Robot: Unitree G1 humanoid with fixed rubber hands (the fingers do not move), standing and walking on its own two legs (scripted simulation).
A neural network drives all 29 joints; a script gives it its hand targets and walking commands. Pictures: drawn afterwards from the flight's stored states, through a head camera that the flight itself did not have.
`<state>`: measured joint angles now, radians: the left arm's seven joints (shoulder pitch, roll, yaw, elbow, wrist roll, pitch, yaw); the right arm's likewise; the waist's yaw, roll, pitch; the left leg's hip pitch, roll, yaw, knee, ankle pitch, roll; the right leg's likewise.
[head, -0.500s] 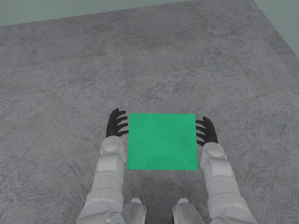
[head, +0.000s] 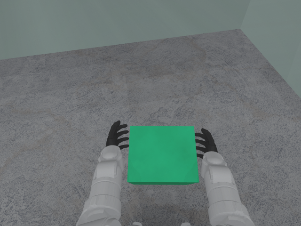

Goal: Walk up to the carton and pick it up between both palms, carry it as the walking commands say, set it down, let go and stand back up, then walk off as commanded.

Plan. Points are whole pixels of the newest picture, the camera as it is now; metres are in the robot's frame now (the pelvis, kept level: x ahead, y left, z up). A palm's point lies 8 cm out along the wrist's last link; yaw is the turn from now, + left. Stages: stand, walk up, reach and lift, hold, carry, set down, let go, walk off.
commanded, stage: reach and lift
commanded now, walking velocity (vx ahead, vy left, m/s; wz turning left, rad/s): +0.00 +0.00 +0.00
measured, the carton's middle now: (160, 158) +0.35 +0.01 -0.11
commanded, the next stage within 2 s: hold in 1.98 s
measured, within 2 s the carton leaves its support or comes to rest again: neither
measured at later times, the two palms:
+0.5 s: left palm (104, 140) +0.32 +0.15 +0.06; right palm (214, 147) +0.32 -0.12 +0.04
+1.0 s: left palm (100, 130) +0.31 +0.15 +0.12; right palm (222, 139) +0.31 -0.13 +0.09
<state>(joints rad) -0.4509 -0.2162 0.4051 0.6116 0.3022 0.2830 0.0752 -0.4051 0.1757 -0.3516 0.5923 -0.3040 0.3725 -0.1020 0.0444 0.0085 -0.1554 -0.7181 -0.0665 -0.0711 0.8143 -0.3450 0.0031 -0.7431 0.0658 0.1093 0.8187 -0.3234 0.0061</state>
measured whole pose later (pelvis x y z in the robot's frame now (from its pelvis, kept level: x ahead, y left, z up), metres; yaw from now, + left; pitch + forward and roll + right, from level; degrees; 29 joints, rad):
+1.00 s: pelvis +0.01 +0.00 +0.04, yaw +1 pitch -8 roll +0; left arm -0.44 -0.21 0.32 0.44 0.35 0.70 0.05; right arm -0.38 0.17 -0.29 0.43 -0.33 0.77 -0.04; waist 0.03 0.01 -0.03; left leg -0.06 -0.05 -0.11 0.43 -0.22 0.01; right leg -0.08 0.05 0.10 0.42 -0.21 0.00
